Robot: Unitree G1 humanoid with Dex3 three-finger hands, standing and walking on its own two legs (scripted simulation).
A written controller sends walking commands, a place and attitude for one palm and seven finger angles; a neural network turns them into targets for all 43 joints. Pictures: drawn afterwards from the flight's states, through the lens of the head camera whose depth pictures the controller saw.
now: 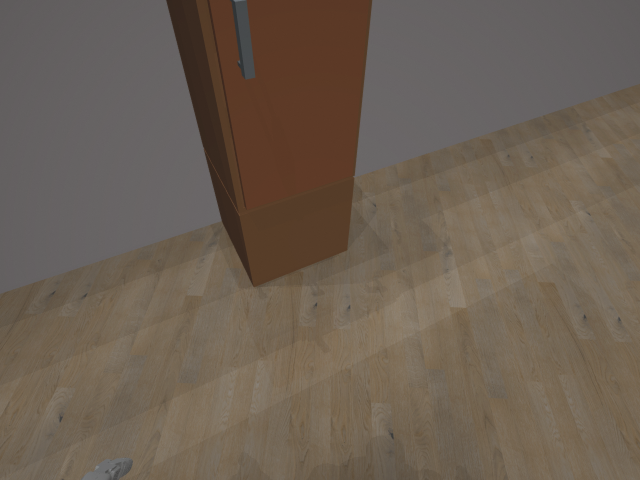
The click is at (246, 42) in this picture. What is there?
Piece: cupboard door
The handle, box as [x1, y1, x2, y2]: [230, 0, 254, 79]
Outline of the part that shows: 230,0 232,2 240,58 237,62 241,69 242,75 245,79 254,77 246,0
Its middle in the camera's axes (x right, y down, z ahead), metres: -0.17 -0.42 +0.80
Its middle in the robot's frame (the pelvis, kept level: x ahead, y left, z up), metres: +0.89 +0.21 +0.16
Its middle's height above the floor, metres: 0.93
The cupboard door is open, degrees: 0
